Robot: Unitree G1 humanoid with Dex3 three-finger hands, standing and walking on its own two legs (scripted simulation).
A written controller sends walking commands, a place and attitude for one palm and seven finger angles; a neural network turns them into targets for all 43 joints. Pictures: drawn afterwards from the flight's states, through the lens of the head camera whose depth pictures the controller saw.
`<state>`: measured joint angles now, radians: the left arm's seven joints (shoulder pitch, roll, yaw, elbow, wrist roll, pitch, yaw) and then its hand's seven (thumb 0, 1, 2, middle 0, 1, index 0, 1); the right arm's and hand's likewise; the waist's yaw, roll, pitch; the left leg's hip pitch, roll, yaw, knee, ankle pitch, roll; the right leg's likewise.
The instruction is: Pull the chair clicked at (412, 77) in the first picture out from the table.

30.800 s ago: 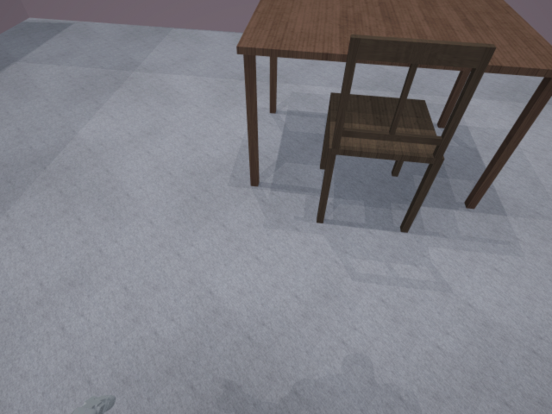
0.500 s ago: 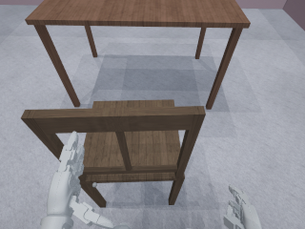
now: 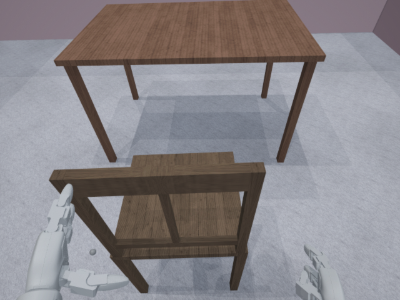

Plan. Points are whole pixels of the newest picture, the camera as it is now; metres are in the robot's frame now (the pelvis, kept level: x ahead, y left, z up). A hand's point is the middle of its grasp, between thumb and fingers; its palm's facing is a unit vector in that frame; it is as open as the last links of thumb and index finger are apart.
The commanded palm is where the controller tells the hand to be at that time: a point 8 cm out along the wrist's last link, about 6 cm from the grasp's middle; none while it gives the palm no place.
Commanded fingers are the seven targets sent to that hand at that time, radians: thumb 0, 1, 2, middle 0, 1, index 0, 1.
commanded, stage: draw the hand back to the body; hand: left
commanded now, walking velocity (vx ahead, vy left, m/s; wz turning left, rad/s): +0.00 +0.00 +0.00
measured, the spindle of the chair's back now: (170, 218) +0.33 +0.11 -0.08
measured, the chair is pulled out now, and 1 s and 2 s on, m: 0.55 0.55 0.55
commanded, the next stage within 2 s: step back with the hand held close in 0.88 s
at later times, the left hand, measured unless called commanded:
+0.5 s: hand (28, 208) +0.20 +0.25 +0.19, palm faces +0.46 -0.77 -0.44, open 9.4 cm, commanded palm +0.15 +0.30 +0.20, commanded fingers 0.00 0.90 0.90 -0.20 -0.30 -0.20 -0.30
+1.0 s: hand (23, 211) +0.20 +0.26 +0.19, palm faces +0.47 -0.77 -0.42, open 7.4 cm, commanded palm +0.15 +0.29 +0.20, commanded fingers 0.00 0.90 0.90 -0.20 -0.30 -0.20 -0.30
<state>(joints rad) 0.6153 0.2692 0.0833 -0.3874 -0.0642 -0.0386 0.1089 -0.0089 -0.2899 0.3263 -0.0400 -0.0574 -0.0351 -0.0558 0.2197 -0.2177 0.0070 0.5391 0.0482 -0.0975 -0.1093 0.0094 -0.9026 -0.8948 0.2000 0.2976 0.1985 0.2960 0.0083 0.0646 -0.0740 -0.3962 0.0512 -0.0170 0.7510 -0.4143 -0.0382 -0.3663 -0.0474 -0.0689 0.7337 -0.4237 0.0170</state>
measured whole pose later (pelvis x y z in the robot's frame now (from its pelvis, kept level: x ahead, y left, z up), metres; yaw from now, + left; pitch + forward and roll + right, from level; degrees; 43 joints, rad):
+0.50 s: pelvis +0.01 +0.00 +0.02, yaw -1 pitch -3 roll +0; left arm 0.51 0.35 0.32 -0.45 -0.06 -0.03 0.16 0.01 0.59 0.75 -0.17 -0.24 -0.16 -0.24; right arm 0.17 -0.22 0.02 0.63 0.03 -0.12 -0.09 0.01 -0.90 -0.89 0.20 0.30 0.20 0.30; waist 0.06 0.08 0.00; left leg -0.12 0.06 0.00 0.49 -0.31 -0.04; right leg -0.11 -0.04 -0.06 0.48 -0.32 0.01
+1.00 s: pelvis +0.00 -0.01 +0.03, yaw -1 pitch -4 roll +0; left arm 0.48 0.34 0.36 -0.39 -0.06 -0.07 0.15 0.02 0.89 0.90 -0.21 -0.31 -0.21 -0.30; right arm 0.16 -0.23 0.00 0.66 0.03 -0.12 -0.08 0.01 -0.90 -0.89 0.20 0.30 0.20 0.30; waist 0.04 0.09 0.02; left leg -0.11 0.07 0.01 0.46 -0.28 -0.05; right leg -0.09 -0.02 -0.05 0.45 -0.29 0.01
